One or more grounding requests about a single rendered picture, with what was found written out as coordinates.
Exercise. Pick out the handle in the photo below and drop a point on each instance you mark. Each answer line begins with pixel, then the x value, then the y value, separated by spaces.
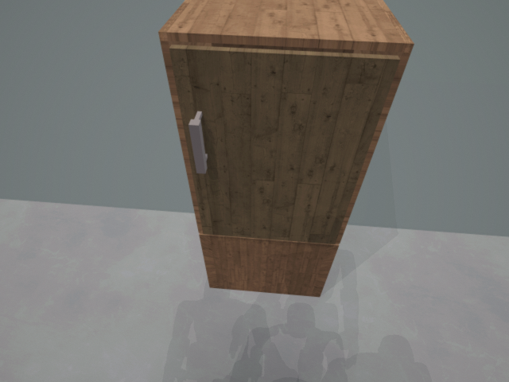
pixel 197 140

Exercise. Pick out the cupboard door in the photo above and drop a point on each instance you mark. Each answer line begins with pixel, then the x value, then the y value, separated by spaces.
pixel 286 133

